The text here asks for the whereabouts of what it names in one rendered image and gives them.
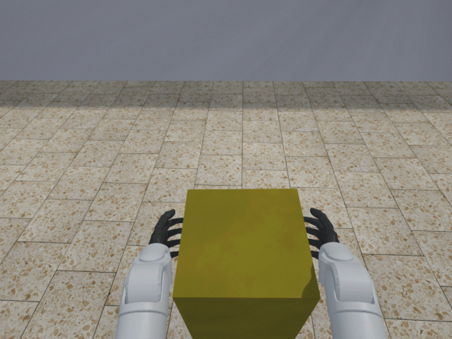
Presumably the left robot hand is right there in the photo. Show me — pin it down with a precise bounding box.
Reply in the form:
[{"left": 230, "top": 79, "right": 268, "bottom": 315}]
[{"left": 149, "top": 209, "right": 183, "bottom": 258}]

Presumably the right robot hand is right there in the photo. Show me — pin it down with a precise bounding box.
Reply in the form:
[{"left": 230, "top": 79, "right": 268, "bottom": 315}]
[{"left": 303, "top": 208, "right": 340, "bottom": 259}]

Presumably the right robot forearm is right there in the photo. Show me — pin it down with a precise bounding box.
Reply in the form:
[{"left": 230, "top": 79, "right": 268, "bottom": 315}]
[{"left": 319, "top": 242, "right": 387, "bottom": 339}]

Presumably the carton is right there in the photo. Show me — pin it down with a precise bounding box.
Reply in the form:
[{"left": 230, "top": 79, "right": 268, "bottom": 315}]
[{"left": 172, "top": 189, "right": 321, "bottom": 339}]

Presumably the left robot forearm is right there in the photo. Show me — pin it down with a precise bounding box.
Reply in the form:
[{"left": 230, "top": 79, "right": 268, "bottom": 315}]
[{"left": 115, "top": 243, "right": 172, "bottom": 339}]

